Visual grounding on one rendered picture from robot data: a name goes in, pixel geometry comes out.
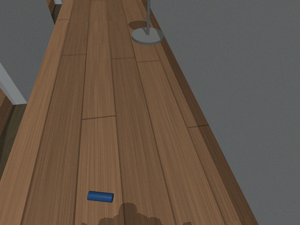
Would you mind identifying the can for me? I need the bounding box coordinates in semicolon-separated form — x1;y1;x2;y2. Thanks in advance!
87;191;113;203

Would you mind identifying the coat stand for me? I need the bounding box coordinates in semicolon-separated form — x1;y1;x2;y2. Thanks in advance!
132;0;164;45

